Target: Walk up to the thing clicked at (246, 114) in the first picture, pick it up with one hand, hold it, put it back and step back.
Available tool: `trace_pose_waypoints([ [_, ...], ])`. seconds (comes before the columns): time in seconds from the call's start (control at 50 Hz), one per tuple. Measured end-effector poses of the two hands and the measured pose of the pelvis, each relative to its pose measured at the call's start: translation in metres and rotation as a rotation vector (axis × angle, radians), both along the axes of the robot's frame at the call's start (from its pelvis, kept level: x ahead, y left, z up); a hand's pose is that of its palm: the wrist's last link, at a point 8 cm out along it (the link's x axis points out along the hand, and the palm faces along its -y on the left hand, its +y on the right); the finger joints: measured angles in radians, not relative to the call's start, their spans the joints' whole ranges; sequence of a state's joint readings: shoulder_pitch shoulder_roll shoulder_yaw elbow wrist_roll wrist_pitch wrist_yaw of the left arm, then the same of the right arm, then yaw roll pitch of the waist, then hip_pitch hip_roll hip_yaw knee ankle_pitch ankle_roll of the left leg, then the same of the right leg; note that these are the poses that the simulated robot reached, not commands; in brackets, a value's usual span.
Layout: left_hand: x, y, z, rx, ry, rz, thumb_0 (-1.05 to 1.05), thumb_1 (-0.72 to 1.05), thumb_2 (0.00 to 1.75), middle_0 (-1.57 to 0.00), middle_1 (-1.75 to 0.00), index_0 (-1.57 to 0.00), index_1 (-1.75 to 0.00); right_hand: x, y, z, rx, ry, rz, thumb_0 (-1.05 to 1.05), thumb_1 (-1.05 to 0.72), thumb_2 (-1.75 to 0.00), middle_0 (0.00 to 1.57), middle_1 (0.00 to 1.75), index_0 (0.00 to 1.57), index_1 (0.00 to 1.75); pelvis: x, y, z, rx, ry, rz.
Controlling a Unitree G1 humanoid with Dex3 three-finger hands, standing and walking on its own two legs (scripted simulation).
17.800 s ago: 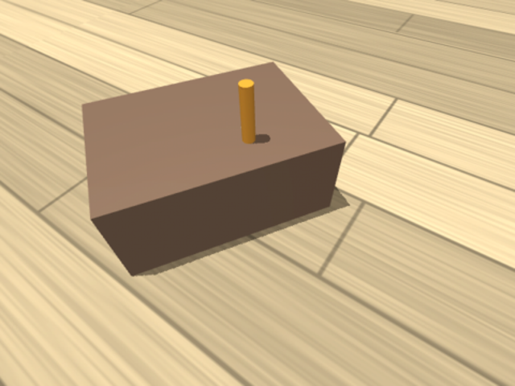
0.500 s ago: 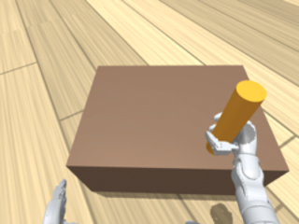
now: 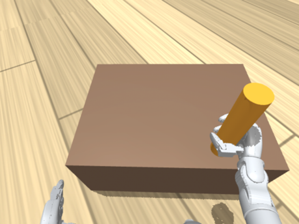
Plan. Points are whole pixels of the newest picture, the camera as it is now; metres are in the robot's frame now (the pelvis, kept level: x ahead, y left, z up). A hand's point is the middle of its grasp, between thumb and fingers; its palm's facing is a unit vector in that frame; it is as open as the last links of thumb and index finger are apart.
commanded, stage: crouch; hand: right
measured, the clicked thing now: (234, 127) +0.33 -0.18 +0.09
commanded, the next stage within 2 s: lower in 1.52 s
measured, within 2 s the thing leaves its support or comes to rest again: neither
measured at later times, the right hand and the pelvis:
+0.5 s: hand (217, 132) +0.39 -0.19 -0.03, palm faces +0.23 +0.97 +0.00, open 7.6 cm; pelvis -0.01 +0.00 -0.03, yaw +1 degrees
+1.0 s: hand (212, 123) +0.47 -0.20 -0.10, palm faces +0.25 +0.97 +0.01, open 7.6 cm; pelvis -0.02 -0.01 -0.08, yaw +2 degrees
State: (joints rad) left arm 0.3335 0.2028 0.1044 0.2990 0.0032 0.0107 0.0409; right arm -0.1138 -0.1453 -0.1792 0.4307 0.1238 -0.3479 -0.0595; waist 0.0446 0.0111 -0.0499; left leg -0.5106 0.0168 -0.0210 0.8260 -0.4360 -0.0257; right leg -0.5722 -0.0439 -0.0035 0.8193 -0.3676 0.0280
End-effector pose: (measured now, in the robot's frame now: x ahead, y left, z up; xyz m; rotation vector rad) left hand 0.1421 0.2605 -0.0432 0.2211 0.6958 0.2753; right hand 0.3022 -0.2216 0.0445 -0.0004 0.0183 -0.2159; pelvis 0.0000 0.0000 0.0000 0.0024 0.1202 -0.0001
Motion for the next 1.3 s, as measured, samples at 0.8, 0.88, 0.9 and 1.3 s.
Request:
trace_pose_waypoints([
  [0.8,-0.023,0.001,-0.004,0.215,-0.002,-0.069,-0.01,-0.53,0.05,-0.06,-0.07,-0.07,-0.06,0.116,-0.024,-0.115,0.019,0.055,-0.038,-0.01,0.16,-1.20,0.82,1.16,0.87,1.17,-0.020,-0.012,-0.064,0.045,0.263,0.020],
  [0.88,-0.021,-0.001,0.000,0.247,-0.024,-0.085,-0.01,-0.52,0.05,-0.06,-0.06,-0.07,-0.06,0.125,-0.024,-0.128,0.024,0.058,-0.032,-0.01,0.16,-1.20,0.82,1.16,0.87,1.17,-0.021,-0.012,-0.073,0.052,0.288,0.021],
  [0.9,-0.020,-0.003,0.000,0.252,-0.030,-0.091,-0.01,-0.52,0.05,-0.06,-0.06,-0.07,-0.06,0.127,-0.024,-0.131,0.026,0.058,-0.031,-0.01,0.16,-1.20,0.82,1.16,0.87,1.17,-0.022,-0.012,-0.075,0.054,0.293,0.021],
  [1.3,-0.027,0.002,-0.007,0.324,-0.028,-0.096,-0.01,-0.51,0.05,-0.06,-0.06,-0.07,-0.05,0.159,-0.032,-0.162,0.013,0.050,-0.034,-0.01,0.16,-1.20,0.82,1.15,0.88,1.16,-0.029,-0.007,-0.105,0.087,0.373,0.025],
])
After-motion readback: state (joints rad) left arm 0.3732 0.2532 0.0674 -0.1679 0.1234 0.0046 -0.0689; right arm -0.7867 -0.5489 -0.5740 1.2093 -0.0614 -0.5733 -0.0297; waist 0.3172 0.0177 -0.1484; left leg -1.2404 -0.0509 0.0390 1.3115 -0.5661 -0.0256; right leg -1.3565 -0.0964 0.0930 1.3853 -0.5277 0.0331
